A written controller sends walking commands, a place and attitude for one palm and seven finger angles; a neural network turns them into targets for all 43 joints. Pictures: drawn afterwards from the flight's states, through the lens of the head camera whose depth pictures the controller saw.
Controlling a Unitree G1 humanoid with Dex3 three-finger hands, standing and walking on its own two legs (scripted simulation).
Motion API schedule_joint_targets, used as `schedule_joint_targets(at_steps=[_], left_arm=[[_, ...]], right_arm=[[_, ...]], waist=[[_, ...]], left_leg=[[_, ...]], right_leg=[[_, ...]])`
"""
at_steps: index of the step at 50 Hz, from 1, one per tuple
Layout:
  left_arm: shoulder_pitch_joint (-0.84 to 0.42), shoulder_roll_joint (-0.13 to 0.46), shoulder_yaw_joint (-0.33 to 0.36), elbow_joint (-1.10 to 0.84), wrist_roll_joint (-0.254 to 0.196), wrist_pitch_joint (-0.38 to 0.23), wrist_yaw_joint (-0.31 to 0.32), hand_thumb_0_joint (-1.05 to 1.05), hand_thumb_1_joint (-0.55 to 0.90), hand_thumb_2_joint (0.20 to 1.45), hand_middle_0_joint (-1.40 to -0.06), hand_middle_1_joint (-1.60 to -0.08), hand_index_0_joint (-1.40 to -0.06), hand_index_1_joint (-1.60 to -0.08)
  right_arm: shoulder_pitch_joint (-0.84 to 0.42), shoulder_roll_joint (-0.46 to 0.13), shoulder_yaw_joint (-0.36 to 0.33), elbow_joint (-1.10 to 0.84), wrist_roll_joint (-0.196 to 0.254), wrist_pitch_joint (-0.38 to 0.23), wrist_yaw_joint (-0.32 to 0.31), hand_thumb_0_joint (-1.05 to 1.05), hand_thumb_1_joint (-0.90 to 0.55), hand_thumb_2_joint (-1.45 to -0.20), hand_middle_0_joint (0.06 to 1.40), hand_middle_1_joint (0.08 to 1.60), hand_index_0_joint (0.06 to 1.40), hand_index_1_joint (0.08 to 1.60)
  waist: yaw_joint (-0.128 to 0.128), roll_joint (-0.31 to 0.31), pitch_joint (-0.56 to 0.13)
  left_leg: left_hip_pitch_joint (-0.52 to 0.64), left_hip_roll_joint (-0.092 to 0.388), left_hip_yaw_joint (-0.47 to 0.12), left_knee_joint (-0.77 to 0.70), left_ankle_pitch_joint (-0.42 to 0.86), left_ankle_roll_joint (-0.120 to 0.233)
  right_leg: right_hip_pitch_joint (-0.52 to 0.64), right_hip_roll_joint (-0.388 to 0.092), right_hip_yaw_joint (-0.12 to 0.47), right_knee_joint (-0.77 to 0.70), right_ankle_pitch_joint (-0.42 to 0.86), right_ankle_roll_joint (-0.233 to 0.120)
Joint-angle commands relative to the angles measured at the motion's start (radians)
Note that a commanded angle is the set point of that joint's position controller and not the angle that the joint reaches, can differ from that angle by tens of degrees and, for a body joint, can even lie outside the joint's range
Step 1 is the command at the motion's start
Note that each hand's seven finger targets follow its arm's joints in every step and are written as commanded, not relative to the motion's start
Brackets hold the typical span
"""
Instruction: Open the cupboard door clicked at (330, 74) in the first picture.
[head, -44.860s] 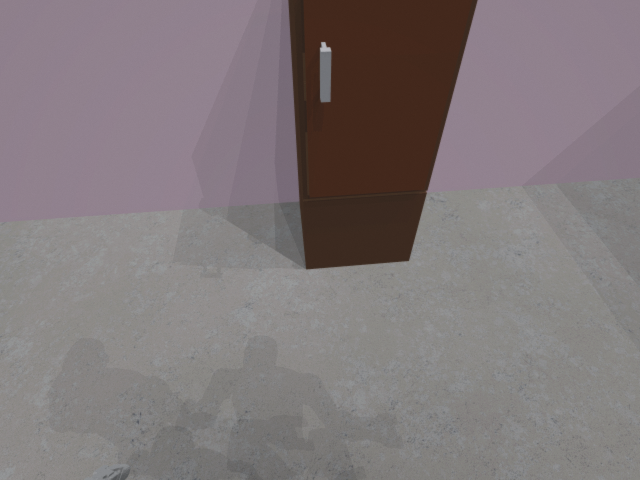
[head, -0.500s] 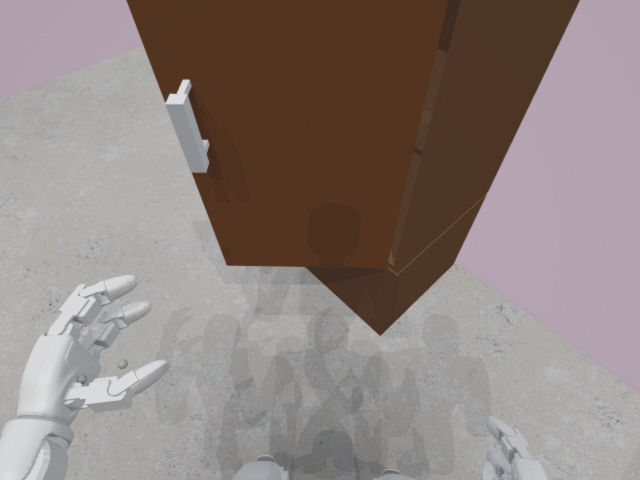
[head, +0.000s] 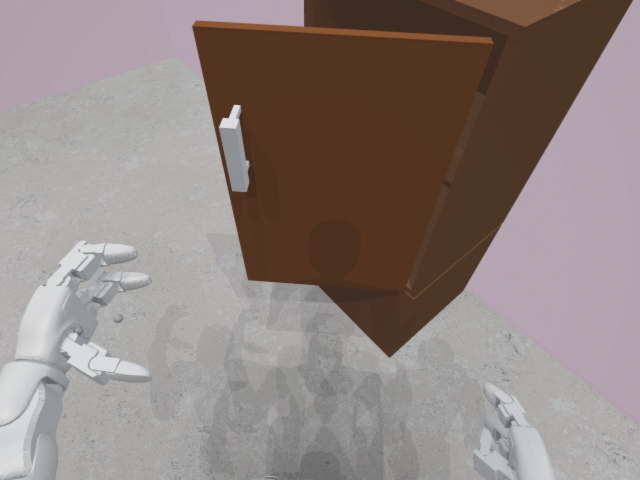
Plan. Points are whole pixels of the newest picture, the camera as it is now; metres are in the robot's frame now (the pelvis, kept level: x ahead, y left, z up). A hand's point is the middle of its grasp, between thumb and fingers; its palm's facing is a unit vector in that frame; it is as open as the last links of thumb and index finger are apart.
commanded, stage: raise the hand with hooked fingers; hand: left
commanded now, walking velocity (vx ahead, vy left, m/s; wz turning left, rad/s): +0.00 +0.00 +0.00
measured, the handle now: (238, 148) +0.56 +0.18 +0.09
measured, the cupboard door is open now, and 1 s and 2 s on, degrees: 45 45 45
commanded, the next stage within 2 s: move the hooked fingers beside the handle in 0.78 s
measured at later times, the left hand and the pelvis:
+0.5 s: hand (109, 273) +0.30 +0.27 +0.11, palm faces +0.03 -1.00 -0.01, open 14.0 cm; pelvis +0.01 +0.00 +0.01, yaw -1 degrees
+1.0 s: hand (120, 275) +0.30 +0.26 +0.11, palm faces +0.07 -1.00 -0.01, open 14.0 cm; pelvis +0.00 -0.02 +0.01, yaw +0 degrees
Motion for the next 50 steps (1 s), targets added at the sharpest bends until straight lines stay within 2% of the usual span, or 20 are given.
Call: schedule_joint_targets(at_steps=[1, 4, 8, 13, 14, 18, 22, 25, 27, 28, 31, 33, 36, 37, 42, 44, 46, 47, 49, 50], left_arm=[[-0.245, 0.231, 0.103, -0.176, -0.013, -0.023, -0.015, 0.000, -0.500, 0.300, -0.300, -1.200, -0.300, -1.200], [-0.294, 0.262, 0.123, -0.173, -0.015, -0.014, -0.025, 0.000, -0.500, 0.300, -0.300, -1.200, -0.300, -1.200], [-0.337, 0.286, 0.142, -0.107, -0.022, 0.004, -0.044, 0.000, -0.500, 0.300, -0.300, -1.200, -0.300, -1.200], [-0.424, 0.342, 0.166, -0.080, -0.015, 0.018, -0.060, 0.000, -0.500, 0.300, -0.300, -1.200, -0.300, -1.200], [-0.428, 0.345, 0.170, -0.058, -0.016, 0.024, -0.063, 0.000, -0.500, 0.300, -0.300, -1.200, -0.300, -1.200], [-0.351, 0.298, 0.145, -0.015, -0.027, 0.034, -0.079, 0.000, -0.500, 0.300, -0.300, -1.200, -0.300, -1.200], [-0.358, 0.338, 0.180, -0.027, -0.026, 0.028, -0.067, 0.000, -0.500, 0.300, -0.300, -1.200, -0.300, -1.200], [-0.381, 0.339, 0.183, -0.076, -0.019, 0.005, -0.051, 0.000, -0.500, 0.300, -0.300, -1.200, -0.300, -1.200], [-0.386, 0.346, 0.189, -0.073, -0.019, -0.007, -0.041, 0.000, -0.500, 0.300, -0.300, -1.200, -0.300, -1.200], [-0.396, 0.346, 0.193, -0.085, -0.019, -0.014, -0.039, 0.000, -0.500, 0.300, -0.300, -1.200, -0.300, -1.200], [-0.392, 0.336, 0.183, -0.080, -0.014, -0.020, -0.038, 0.000, -0.500, 0.300, -0.300, -1.200, -0.300, -1.200], [-0.384, 0.324, 0.172, -0.056, -0.015, -0.014, -0.044, 0.000, -0.500, 0.300, -0.300, -1.200, -0.300, -1.200], [-0.391, 0.317, 0.165, -0.040, -0.017, -0.007, -0.051, 0.000, -0.500, 0.300, -0.300, -1.200, -0.300, -1.200], [-0.393, 0.327, 0.172, -0.032, -0.021, -0.005, -0.052, 0.000, -0.500, 0.300, -0.300, -1.200, -0.300, -1.200], [-0.396, 0.319, 0.165, -0.002, -0.027, -0.002, -0.062, 0.000, -0.500, 0.300, -0.300, -1.200, -0.300, -1.200], [-0.397, 0.327, 0.174, 0.000, -0.022, -0.006, -0.061, 0.000, -0.500, 0.300, -0.300, -1.200, -0.300, -1.200], [-0.480, 0.349, 0.179, 0.041, -0.017, -0.009, -0.060, 0.000, -0.500, 0.300, -0.300, -1.200, -0.300, -1.200], [-0.513, 0.385, 0.200, 0.070, -0.016, -0.012, -0.060, 0.000, -0.500, 0.300, -0.300, -1.200, -0.300, -1.200], [-0.596, 0.388, 0.186, 0.093, -0.006, -0.027, -0.069, 0.000, -0.500, 0.300, -0.300, -1.200, -0.300, -1.200], [-0.600, 0.390, 0.182, 0.110, 0.002, -0.033, -0.072, 0.000, -0.500, 0.300, -0.300, -1.200, -0.300, -1.200]], right_arm=[[-0.022, -0.158, -0.056, -0.128, 0.006, -0.038, -0.019, 0.000, -0.900, -0.900, 0.200, 0.300, 0.200, 0.300], [-0.023, -0.154, -0.052, -0.126, 0.005, -0.035, -0.023, 0.000, -0.900, -0.900, 0.200, 0.300, 0.200, 0.300], [-0.021, -0.160, -0.047, -0.117, 0.006, -0.028, -0.027, 0.000, -0.900, -0.900, 0.200, 0.300, 0.200, 0.300], [-0.020, -0.163, -0.045, -0.112, 0.009, -0.024, -0.031, 0.000, -0.900, -0.900, 0.200, 0.300, 0.200, 0.300], [-0.014, -0.165, -0.046, -0.110, 0.009, -0.022, -0.033, 0.000, -0.900, -0.900, 0.200, 0.300, 0.200, 0.300], [-0.008, -0.166, -0.052, -0.115, 0.012, -0.021, -0.022, 0.000, -0.900, -0.900, 0.200, 0.300, 0.200, 0.300], [-0.005, -0.173, -0.058, -0.117, 0.007, -0.016, -0.016, 0.000, -0.900, -0.900, 0.200, 0.300, 0.200, 0.300], [0.000, -0.166, -0.061, -0.119, 0.006, -0.016, -0.015, 0.000, -0.900, -0.900, 0.200, 0.300, 0.200, 0.300], [0.000, -0.166, -0.060, -0.113, 0.004, -0.015, -0.017, 0.000, -0.900, -0.900, 0.200, 0.300, 0.200, 0.300], [-0.003, -0.165, -0.061, -0.113, 0.005, -0.015, -0.017, 0.000, -0.900, -0.900, 0.200, 0.300, 0.200, 0.300], [-0.001, -0.161, -0.061, -0.108, 0.005, -0.017, -0.021, 0.000, -0.900, -0.900, 0.200, 0.300, 0.200, 0.300], [-0.002, -0.161, -0.059, -0.104, 0.008, -0.015, -0.024, 0.000, -0.900, -0.900, 0.200, 0.300, 0.200, 0.300], [-0.009, -0.160, -0.058, -0.103, 0.010, -0.015, -0.027, 0.000, -0.900, -0.900, 0.200, 0.300, 0.200, 0.300], [-0.007, -0.163, -0.057, -0.103, 0.008, -0.013, -0.027, 0.000, -0.900, -0.900, 0.200, 0.300, 0.200, 0.300], [-0.016, -0.162, -0.055, -0.104, 0.012, -0.011, -0.030, 0.000, -0.900, -0.900, 0.200, 0.300, 0.200, 0.300], [-0.018, -0.159, -0.055, -0.108, 0.011, -0.011, -0.029, 0.000, -0.900, -0.900, 0.200, 0.300, 0.200, 0.300], [-0.014, -0.164, -0.053, -0.092, 0.012, -0.005, -0.036, 0.000, -0.900, -0.900, 0.200, 0.300, 0.200, 0.300], [-0.005, -0.168, -0.053, -0.082, 0.011, -0.001, -0.037, 0.000, -0.900, -0.900, 0.200, 0.300, 0.200, 0.300], [-0.002, -0.166, -0.052, -0.077, 0.012, 0.001, -0.041, 0.000, -0.900, -0.900, 0.200, 0.300, 0.200, 0.300], [0.001, -0.166, -0.053, -0.074, 0.012, 0.001, -0.043, 0.000, -0.900, -0.900, 0.200, 0.300, 0.200, 0.300]], waist=[[-0.019, 0.076, -0.185], [-0.016, 0.089, -0.213], [-0.019, 0.042, -0.197], [-0.015, 0.095, -0.207], [-0.019, 0.065, -0.207], [-0.010, 0.051, -0.189], [-0.005, 0.039, -0.194], [-0.009, 0.086, -0.224], [-0.012, 0.047, -0.197], [-0.011, 0.079, -0.217], [-0.015, 0.100, -0.226], [-0.021, 0.064, -0.201], [-0.021, 0.076, -0.190], [-0.019, 0.037, -0.188], [-0.021, 0.020, -0.171], [-0.018, 0.022, -0.194], [-0.038, 0.008, -0.166], [-0.041, -0.008, -0.148], [-0.054, 0.021, -0.175], [-0.049, 0.046, -0.190]], left_leg=[[0.207, -0.009, -0.084, -0.165, 0.242, -0.024], [0.245, -0.008, -0.087, -0.176, 0.266, -0.026], [0.243, -0.009, -0.086, -0.187, 0.279, -0.024], [0.275, -0.010, -0.088, -0.208, 0.285, -0.024], [0.272, -0.010, -0.088, -0.212, 0.280, -0.022], [0.262, -0.013, -0.076, -0.211, 0.311, -0.020], [0.249, -0.016, -0.064, -0.203, 0.306, -0.015], [0.273, -0.016, -0.062, -0.206, 0.323, -0.016], [0.261, -0.013, -0.061, -0.208, 0.304, -0.014], [0.271, -0.017, -0.055, -0.206, 0.307, -0.012], [0.282, -0.017, -0.053, -0.205, 0.312, -0.012], [0.266, -0.016, -0.050, -0.205, 0.302, -0.009], [0.260, -0.018, -0.050, -0.209, 0.285, -0.010], [0.252, -0.018, -0.048, -0.204, 0.282, -0.007], [0.233, -0.021, -0.039, -0.198, 0.251, -0.005], [0.233, -0.023, -0.039, -0.197, 0.255, -0.005], [0.208, -0.024, -0.036, -0.190, 0.228, -0.005], [0.190, -0.022, -0.036, -0.184, 0.212, -0.005], [0.193, -0.025, -0.034, -0.180, 0.197, -0.003], [0.199, -0.025, -0.033, -0.178, 0.203, -0.004]], right_leg=[[0.025, 0.048, 0.016, -0.093, 0.207, -0.027], [0.049, 0.048, 0.018, -0.108, 0.222, -0.030], [0.070, 0.051, 0.018, -0.126, 0.243, -0.030], [0.089, 0.049, 0.024, -0.150, 0.241, -0.035], [0.090, 0.049, 0.022, -0.154, 0.240, -0.031], [0.104, 0.048, 0.023, -0.159, 0.278, -0.032], [0.112, 0.046, 0.034, -0.162, 0.289, -0.031], [0.111, 0.045, 0.034, -0.159, 0.294, -0.029], [0.115, 0.047, 0.036, -0.164, 0.283, -0.030], [0.119, 0.044, 0.043, -0.164, 0.295, -0.028], [0.117, 0.042, 0.043, -0.165, 0.300, -0.026], [0.120, 0.043, 0.044, -0.170, 0.305, -0.024], [0.112, 0.040, 0.044, -0.174, 0.291, -0.024], [0.124, 0.039, 0.049, -0.176, 0.299, -0.024], [0.118, 0.034, 0.062, -0.184, 0.280, -0.019], [0.128, 0.034, 0.064, -0.178, 0.285, -0.017], [0.104, 0.031, 0.073, -0.184, 0.262, -0.012], [0.102, 0.029, 0.083, -0.188, 0.243, -0.012], [0.100, 0.026, 0.093, -0.188, 0.223, -0.010], [0.103, 0.025, 0.092, -0.183, 0.228, -0.012]])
